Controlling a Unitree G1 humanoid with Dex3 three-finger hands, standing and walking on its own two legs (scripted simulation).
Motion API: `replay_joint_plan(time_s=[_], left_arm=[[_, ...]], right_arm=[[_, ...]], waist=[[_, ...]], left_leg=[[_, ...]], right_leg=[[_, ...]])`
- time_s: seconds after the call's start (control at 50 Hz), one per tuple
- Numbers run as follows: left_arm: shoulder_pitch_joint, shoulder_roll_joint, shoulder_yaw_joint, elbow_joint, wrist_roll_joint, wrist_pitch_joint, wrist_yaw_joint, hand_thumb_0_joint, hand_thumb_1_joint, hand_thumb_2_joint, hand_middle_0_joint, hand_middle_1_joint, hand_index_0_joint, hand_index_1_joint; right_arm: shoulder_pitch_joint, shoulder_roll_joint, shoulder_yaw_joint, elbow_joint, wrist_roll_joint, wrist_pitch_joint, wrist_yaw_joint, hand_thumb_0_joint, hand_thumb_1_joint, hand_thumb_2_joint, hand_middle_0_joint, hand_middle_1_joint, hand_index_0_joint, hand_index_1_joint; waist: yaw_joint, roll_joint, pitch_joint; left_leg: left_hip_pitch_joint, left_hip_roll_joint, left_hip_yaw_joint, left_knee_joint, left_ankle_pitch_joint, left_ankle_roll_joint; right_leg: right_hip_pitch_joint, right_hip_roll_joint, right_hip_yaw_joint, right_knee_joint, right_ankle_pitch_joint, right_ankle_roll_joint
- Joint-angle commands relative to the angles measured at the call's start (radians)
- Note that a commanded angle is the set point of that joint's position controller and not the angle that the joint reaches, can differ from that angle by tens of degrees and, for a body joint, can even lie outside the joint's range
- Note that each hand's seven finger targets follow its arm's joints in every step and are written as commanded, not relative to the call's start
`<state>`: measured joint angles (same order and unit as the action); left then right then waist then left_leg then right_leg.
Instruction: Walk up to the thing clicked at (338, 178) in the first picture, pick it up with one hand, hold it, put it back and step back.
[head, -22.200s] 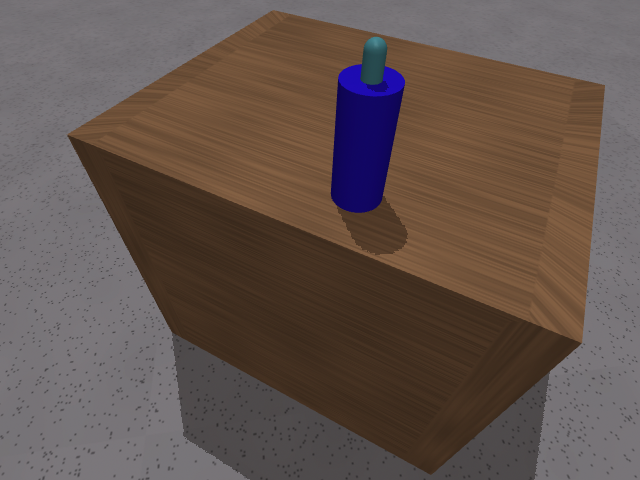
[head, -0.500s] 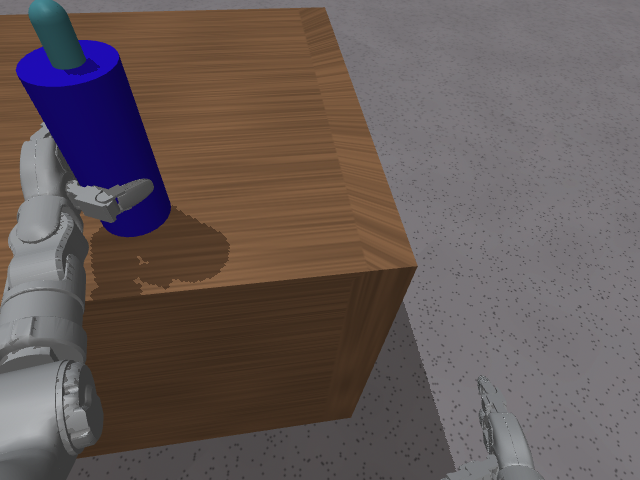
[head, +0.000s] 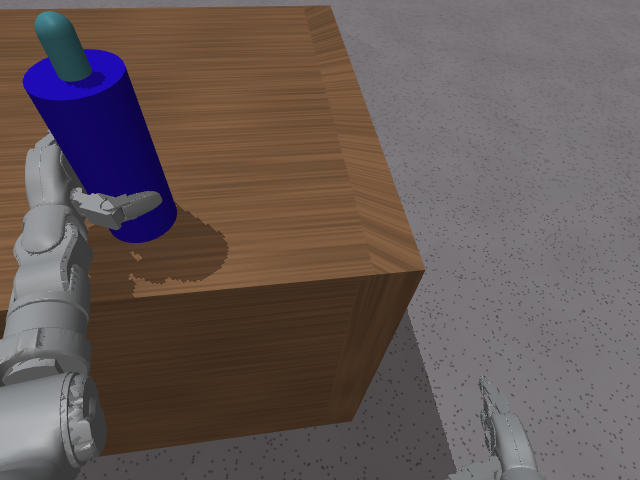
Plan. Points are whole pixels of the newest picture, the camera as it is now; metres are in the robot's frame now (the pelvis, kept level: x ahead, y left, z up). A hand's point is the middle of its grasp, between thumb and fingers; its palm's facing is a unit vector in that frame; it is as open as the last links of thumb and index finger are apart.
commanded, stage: open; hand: left
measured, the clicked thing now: (106, 139) +0.47 +0.19 +0.18
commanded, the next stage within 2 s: withdraw in 0.22 s
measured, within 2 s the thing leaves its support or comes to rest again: neither
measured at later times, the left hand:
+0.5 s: hand (96, 164) +0.46 +0.21 +0.15, palm faces +0.22 -0.98 +0.01, open 16.5 cm
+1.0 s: hand out of the picture +0.42 +0.28 +0.28, palm faces +0.28 -0.93 -0.24, open 17.6 cm
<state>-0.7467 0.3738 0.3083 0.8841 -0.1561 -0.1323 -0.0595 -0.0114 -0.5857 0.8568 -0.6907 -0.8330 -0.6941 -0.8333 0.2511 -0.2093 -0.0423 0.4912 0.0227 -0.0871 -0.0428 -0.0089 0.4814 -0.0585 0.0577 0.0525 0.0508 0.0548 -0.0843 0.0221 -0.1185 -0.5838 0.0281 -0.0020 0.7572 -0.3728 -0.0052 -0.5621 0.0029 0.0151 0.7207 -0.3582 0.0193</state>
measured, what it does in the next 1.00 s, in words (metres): stands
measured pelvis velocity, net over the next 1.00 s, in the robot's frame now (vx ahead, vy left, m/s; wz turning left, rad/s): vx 0.00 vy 0.00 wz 0.01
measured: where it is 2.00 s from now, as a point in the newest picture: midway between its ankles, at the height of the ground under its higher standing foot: outside the picture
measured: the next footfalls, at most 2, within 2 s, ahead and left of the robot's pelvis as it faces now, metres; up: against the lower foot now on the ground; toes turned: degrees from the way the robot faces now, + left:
none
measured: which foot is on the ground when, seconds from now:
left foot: down 0.00-1.00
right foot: down 0.00-1.00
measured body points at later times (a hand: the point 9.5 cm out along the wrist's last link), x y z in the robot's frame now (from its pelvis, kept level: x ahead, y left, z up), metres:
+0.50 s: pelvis +0.00 +0.00 +0.00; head +0.04 +0.00 +0.45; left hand +0.45 +0.26 +0.16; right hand +0.15 -0.27 -0.06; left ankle +0.00 +0.12 -0.71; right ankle -0.01 -0.13 -0.71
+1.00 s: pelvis +0.00 +0.00 +0.01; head +0.00 -0.01 +0.46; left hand +0.40 +0.33 +0.29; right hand +0.16 -0.24 -0.05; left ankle +0.00 +0.12 -0.71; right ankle -0.01 -0.13 -0.71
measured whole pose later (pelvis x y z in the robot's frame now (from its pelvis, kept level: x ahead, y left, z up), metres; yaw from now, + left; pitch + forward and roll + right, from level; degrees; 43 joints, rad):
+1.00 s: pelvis +0.00 +0.00 +0.01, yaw +1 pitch +5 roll +0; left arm -0.82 0.62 0.34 0.72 -0.04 0.12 -0.17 -0.02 -0.58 0.03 -0.07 -0.06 -0.09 -0.05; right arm 0.31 -0.23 -0.04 0.43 0.04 -0.10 -0.03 -0.01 0.55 -0.05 0.06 0.06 0.05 0.06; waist -0.03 0.05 -0.09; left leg -0.40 0.00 0.00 0.63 -0.31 0.00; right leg -0.38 -0.02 0.02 0.61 -0.31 0.03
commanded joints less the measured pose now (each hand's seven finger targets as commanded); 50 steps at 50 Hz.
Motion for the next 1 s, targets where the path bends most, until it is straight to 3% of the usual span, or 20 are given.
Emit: replay_joint_plan(time_s=[0.0, 0.14, 0.28, 0.36, 0.44, 0.46, 0.48, 0.56, 0.62, 0.66, 0.68, 0.72, 0.76, 0.8, 0.82, 0.84, 0.88, 0.92, 0.96, 0.98], left_arm=[[-0.481, 0.230, 0.027, -0.263, -0.003, -0.070, 0.009, 0.000, -0.611, 0.395, -0.660, -0.622, -0.676, -0.618], [-0.468, 0.225, 0.035, -0.239, -0.003, -0.066, 0.003, 0.000, -0.611, 0.268, -0.500, -0.441, -0.509, -0.442], [-0.496, 0.220, 0.024, -0.245, 0.003, -0.064, 0.005, 0.000, -0.611, 0.166, -0.329, -0.274, -0.337, -0.276], [-0.509, 0.312, 0.071, -0.250, 0.014, -0.056, 0.024, 0.000, -0.611, 0.128, -0.180, -0.189, -0.195, -0.181], [-0.596, 0.373, 0.099, -0.362, 0.021, -0.048, 0.043, 0.000, -0.611, 0.100, -0.111, -0.133, -0.125, -0.126], [-0.607, 0.414, 0.137, -0.395, 0.015, -0.048, 0.048, 0.000, -0.611, 0.107, -0.113, -0.130, -0.125, -0.125], [-0.611, 0.371, 0.097, -0.369, 0.018, -0.035, 0.039, 0.000, -0.611, 0.093, -0.085, -0.113, -0.097, -0.108], [-0.578, 0.375, 0.069, -0.316, 0.040, 0.040, 0.018, 0.000, -0.611, 0.069, -0.072, -0.073, -0.083, -0.068], [-0.565, 0.439, 0.100, -0.263, 0.028, 0.121, -0.027, 0.000, -0.611, 0.033, -0.069, -0.048, -0.083, -0.040], [-0.581, 0.437, 0.086, -0.254, 0.019, 0.169, -0.066, 0.000, -0.611, 0.016, -0.077, -0.049, -0.095, -0.038], [-0.543, 0.385, 0.052, -0.196, 0.016, 0.201, -0.090, 0.000, -0.611, 0.005, -0.070, -0.039, -0.088, -0.028], [-0.576, 0.408, 0.061, -0.253, 0.003, 0.240, -0.119, 0.000, -0.611, 0.000, -0.069, -0.035, -0.088, -0.022], [-0.592, 0.424, 0.067, -0.279, -0.011, 0.277, -0.151, 0.000, -0.611, 0.000, -0.056, -0.035, -0.079, -0.018], [-0.610, 0.350, 0.016, -0.312, -0.020, 0.316, -0.180, 0.000, -0.611, 0.047, -0.070, -0.048, -0.065, -0.055], [-0.638, 0.517, 0.021, -0.500, 0.097, 0.238, -0.132, 0.000, -0.602, 0.035, -0.073, -0.064, -0.078, -0.063], [-0.557, 0.546, 0.079, -0.371, 0.099, 0.223, -0.107, 0.000, -0.579, 0.025, -0.073, -0.066, -0.083, -0.059], [-0.491, 0.491, 0.052, -0.342, 0.098, 0.214, -0.109, 0.000, -0.576, 0.029, -0.068, -0.086, -0.082, -0.074], [-0.534, 0.556, 0.095, -0.408, 0.112, 0.184, -0.091, 0.000, -0.561, 0.034, -0.064, -0.089, -0.079, -0.076], [-0.434, 0.581, 0.127, -0.344, 0.124, 0.171, -0.078, 0.000, -0.529, 0.014, -0.055, -0.067, -0.074, -0.050], [-0.451, 0.621, 0.160, -0.370, 0.128, 0.157, -0.070, 0.000, -0.567, 0.015, -0.058, -0.033, -0.055, -0.036]], right_arm=[[-0.035, -0.137, -0.060, -0.174, 0.003, -0.045, -0.009, 0.000, 0.493, -0.057, 0.051, 0.051, 0.050, 0.051], [-0.006, -0.137, -0.064, -0.189, 0.001, -0.031, -0.003, 0.000, 0.494, -0.059, 0.052, 0.051, 0.051, 0.051], [-0.037, -0.140, -0.067, -0.201, 0.002, -0.027, -0.005, 0.000, 0.506, -0.057, 0.052, 0.051, 0.051, 0.051], [-0.032, -0.206, -0.112, -0.264, 0.002, -0.029, -0.015, 0.000, 0.520, -0.053, 0.053, 0.051, 0.052, 0.051], [0.001, -0.175, -0.098, -0.278, 0.005, -0.015, -0.018, 0.000, 0.515, -0.055, 0.053, 0.051, 0.052, 0.051], [-0.001, -0.188, -0.112, -0.293, 0.008, -0.018, -0.022, 0.000, 0.516, -0.056, 0.053, 0.051, 0.052, 0.051], [-0.002, -0.149, -0.071, -0.286, 0.008, -0.016, -0.020, 0.000, 0.513, -0.057, 0.053, 0.051, 0.052, 0.051], [-0.020, -0.131, -0.056, -0.251, 0.017, -0.019, -0.022, 0.000, 0.526, -0.054, 0.052, 0.051, 0.052, 0.050], [-0.031, -0.163, -0.084, -0.177, 0.030, -0.026, -0.028, 0.000, 0.543, -0.048, 0.052, 0.050, 0.051, 0.050], [-0.029, -0.181, -0.095, -0.182, 0.035, -0.037, -0.030, 0.000, 0.544, -0.048, 0.052, 0.051, 0.051, 0.051], [-0.037, -0.163, -0.068, -0.207, 0.037, -0.043, -0.027, 0.000, 0.545, -0.048, 0.052, 0.051, 0.051, 0.051], [-0.050, -0.137, -0.038, -0.222, 0.042, -0.052, -0.026, 0.000, 0.551, -0.046, 0.052, 0.051, 0.051, 0.051], [-0.039, -0.160, -0.051, -0.210, 0.041, -0.056, -0.033, 0.000, 0.562, -0.044, 0.052, 0.051, 0.051, 0.051], [-0.037, -0.142, -0.027, -0.222, 0.041, -0.067, -0.031, 0.000, 0.559, -0.055, 0.050, 0.053, 0.050, 0.053], [-0.022, -0.191, -0.078, -0.255, 0.025, -0.072, -0.021, 0.000, 0.555, -0.056, 0.050, 0.054, 0.051, 0.053], [0.018, -0.181, -0.066, -0.208, 0.021, -0.072, -0.014, 0.000, 0.553, -0.055, 0.051, 0.053, 0.051, 0.053], [0.033, -0.166, -0.063, -0.191, 0.028, -0.063, -0.001, 0.000, 0.566, -0.051, 0.050, 0.054, 0.051, 0.054], [0.048, -0.210, -0.120, -0.208, 0.025, -0.067, -0.005, 0.000, 0.567, -0.049, 0.051, 0.054, 0.051, 0.054], [0.062, -0.163, -0.067, -0.193, 0.024, -0.060, 0.009, 0.000, 0.589, -0.042, 0.051, 0.054, 0.051, 0.054], [0.055, -0.181, -0.090, -0.211, 0.026, -0.060, 0.009, 0.000, 0.564, -0.053, 0.052, 0.054, 0.052, 0.054]], waist=[[0.004, 0.047, -0.379], [-0.004, 0.032, -0.391], [-0.003, 0.039, -0.380], [-0.004, 0.015, -0.428], [0.016, 0.051, -0.502], [0.024, 0.049, -0.514], [0.021, 0.053, -0.494], [0.025, 0.076, -0.390], [0.043, 0.094, -0.286], [0.029, 0.093, -0.287], [0.024, 0.049, -0.274], [0.036, 0.015, -0.277], [0.031, 0.019, -0.283], [0.019, 0.020, -0.281], [0.046, 0.052, -0.284], [0.047, 0.040, -0.268], [0.043, 0.013, -0.201], [0.041, 0.011, -0.255], [0.068, -0.020, -0.185], [0.067, -0.024, -0.232]], left_leg=[[0.269, -0.009, 0.001, -0.048, 0.401, 0.019], [0.273, -0.004, -0.004, -0.039, 0.444, 0.017], [0.246, -0.011, 0.004, -0.051, 0.326, 0.021], [0.248, -0.015, 0.006, -0.048, 0.327, 0.022], [0.285, -0.018, 0.006, -0.039, 0.413, 0.019], [0.288, -0.020, 0.010, -0.038, 0.428, 0.017], [0.275, -0.018, 0.007, -0.043, 0.435, 0.016], [0.258, -0.024, 0.019, -0.074, 0.388, 0.016], [0.236, -0.027, 0.019, -0.114, 0.313, 0.015], [0.277, -0.015, 0.008, -0.135, 0.315, 0.011], [0.278, -0.013, 0.006, -0.138, 0.334, 0.014], [0.264, -0.022, 0.009, -0.148, 0.322, 0.025], [0.288, -0.026, 0.014, -0.154, 0.323, 0.028], [0.341, -0.021, 0.011, -0.167, 0.330, 0.025], [0.364, -0.033, 0.028, -0.175, 0.353, 0.014], [0.351, -0.032, 0.028, -0.178, 0.343, 0.013], [0.348, -0.028, 0.023, -0.201, 0.321, 0.013], [0.393, -0.025, 0.019, -0.198, 0.347, 0.015], [0.333, -0.034, 0.024, -0.208, 0.318, 0.022], [0.351, -0.035, 0.024, -0.211, 0.320, 0.023]], right_leg=[[0.118, 0.012, -0.035, -0.061, 0.361, -0.026], [0.121, 0.013, -0.038, -0.046, 0.388, -0.027], [0.096, 0.011, -0.033, -0.053, 0.306, -0.028], [0.152, 0.008, -0.028, -0.055, 0.324, -0.024], [0.218, 0.006, -0.024, -0.051, 0.406, -0.021], [0.246, 0.003, -0.023, -0.050, 0.430, -0.020], [0.251, 0.004, -0.025, -0.049, 0.436, -0.023], [0.229, 0.003, -0.021, -0.080, 0.394, -0.023], [0.201, 0.005, -0.027, -0.120, 0.307, -0.028], [0.180, 0.014, -0.040, -0.134, 0.289, -0.034], [0.192, 0.018, -0.045, -0.140, 0.306, -0.033], [0.231, 0.014, -0.046, -0.156, 0.304, -0.026], [0.226, 0.009, -0.042, -0.164, 0.311, -0.021], [0.196, 0.013, -0.048, -0.167, 0.306, -0.024], [0.219, 0.001, -0.052, -0.170, 0.357, -0.016], [0.237, 0.002, -0.054, -0.169, 0.350, -0.016], [0.228, 0.006, -0.060, -0.180, 0.322, -0.016], [0.239, 0.002, -0.061, -0.183, 0.342, -0.013], [0.255, -0.003, -0.059, -0.203, 0.316, -0.012], [0.277, -0.006, -0.056, -0.204, 0.320, -0.012]])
